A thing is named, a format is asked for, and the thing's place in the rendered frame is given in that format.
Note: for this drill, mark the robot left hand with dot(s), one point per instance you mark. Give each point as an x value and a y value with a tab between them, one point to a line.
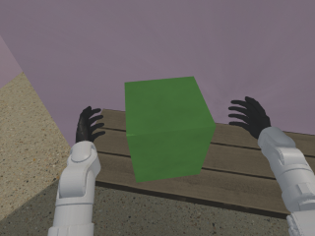
84	131

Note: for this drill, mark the carton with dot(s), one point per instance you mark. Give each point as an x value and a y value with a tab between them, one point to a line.
169	128

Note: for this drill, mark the left robot forearm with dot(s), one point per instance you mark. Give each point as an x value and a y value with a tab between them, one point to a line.
73	215

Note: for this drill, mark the table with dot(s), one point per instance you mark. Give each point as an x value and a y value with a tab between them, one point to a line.
235	174

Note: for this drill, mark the right robot forearm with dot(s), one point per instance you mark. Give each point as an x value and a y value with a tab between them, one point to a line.
292	172

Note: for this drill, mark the robot right hand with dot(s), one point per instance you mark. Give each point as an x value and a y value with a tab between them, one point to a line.
255	120

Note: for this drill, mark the right robot upper arm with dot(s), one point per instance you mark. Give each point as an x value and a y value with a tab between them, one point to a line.
301	223

